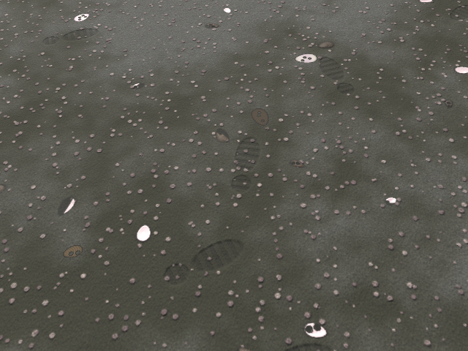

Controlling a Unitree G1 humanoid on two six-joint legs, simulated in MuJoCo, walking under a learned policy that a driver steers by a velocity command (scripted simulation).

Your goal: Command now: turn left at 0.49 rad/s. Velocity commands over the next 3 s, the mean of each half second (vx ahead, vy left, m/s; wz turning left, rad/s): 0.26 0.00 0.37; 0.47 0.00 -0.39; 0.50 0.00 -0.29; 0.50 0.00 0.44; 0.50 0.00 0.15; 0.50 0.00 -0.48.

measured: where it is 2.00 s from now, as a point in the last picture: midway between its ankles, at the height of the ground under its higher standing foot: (247, 209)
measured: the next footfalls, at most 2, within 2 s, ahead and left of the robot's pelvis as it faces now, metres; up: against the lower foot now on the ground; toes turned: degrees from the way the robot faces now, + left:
left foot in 0.48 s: +0.14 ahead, +0.17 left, +0.00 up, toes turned +13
right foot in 0.98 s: +0.47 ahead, +0.02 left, +0.00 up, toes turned -9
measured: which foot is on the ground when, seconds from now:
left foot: down 0.00-0.00, up 0.02-0.46, down 0.48-1.00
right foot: down 0.00-0.48, up 0.50-0.96, down 0.98-1.00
